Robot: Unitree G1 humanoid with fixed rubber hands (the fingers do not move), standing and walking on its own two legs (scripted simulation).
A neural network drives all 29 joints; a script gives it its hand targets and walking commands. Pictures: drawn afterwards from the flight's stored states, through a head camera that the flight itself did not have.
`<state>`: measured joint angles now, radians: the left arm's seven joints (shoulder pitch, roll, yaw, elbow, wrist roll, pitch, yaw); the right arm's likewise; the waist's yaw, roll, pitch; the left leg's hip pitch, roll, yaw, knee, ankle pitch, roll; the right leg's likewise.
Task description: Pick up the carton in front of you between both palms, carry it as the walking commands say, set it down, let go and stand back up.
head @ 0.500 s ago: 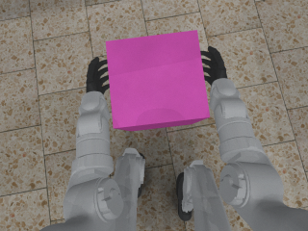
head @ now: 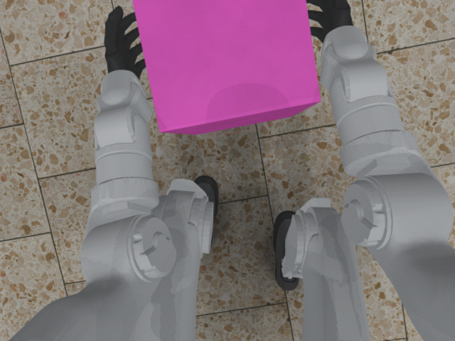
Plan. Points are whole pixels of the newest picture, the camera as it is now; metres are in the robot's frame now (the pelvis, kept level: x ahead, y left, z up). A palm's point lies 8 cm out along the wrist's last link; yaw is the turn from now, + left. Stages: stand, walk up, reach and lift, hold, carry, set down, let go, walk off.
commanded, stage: set down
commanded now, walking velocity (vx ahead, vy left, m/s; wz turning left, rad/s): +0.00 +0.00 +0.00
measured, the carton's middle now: (230, 64) +0.51 +0.08 -0.21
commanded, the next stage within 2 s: none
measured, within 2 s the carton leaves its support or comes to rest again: rests again in 1.38 s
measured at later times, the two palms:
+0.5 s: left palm (129, 64) +0.49 +0.25 -0.19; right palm (309, 45) +0.56 -0.04 -0.22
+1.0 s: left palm (129, 67) +0.49 +0.26 -0.21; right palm (305, 51) +0.56 -0.04 -0.24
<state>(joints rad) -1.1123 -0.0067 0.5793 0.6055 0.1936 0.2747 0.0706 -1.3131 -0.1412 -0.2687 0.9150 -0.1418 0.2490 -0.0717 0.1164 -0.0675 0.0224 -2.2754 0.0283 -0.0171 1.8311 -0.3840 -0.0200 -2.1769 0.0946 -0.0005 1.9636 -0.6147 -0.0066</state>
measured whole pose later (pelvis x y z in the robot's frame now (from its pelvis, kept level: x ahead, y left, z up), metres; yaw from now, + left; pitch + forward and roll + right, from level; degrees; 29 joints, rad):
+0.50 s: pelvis +0.01 -0.01 -0.05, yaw +1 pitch +46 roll +2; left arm -1.27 0.13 0.54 0.84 0.07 0.23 0.02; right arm -1.41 -0.22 -0.12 1.03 -0.08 0.22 -0.12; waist 0.19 -0.01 0.14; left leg -2.38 0.00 -0.04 2.01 -0.42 -0.06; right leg -2.28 0.10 -0.01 2.16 -0.67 -0.02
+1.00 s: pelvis +0.00 -0.01 -0.06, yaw +1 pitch +43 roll +3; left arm -1.34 0.20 0.60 0.99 0.09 0.17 -0.02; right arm -1.48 -0.21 -0.13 1.10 -0.13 0.20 -0.06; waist 0.17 0.01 0.22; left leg -2.37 0.01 -0.02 2.03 -0.42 -0.05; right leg -2.29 0.12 0.01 2.19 -0.66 -0.02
